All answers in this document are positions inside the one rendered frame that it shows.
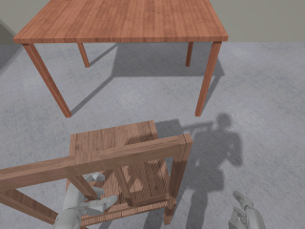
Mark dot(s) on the table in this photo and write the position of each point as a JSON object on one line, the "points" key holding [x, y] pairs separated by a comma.
{"points": [[123, 21]]}

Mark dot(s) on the robot right hand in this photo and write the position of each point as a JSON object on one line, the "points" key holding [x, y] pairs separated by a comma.
{"points": [[251, 219]]}

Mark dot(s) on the robot left hand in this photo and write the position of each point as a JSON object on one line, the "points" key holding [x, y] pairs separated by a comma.
{"points": [[73, 198]]}

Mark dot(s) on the left robot forearm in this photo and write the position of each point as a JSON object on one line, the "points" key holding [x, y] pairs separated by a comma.
{"points": [[68, 219]]}

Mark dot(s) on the chair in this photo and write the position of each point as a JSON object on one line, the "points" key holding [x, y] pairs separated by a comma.
{"points": [[132, 159]]}

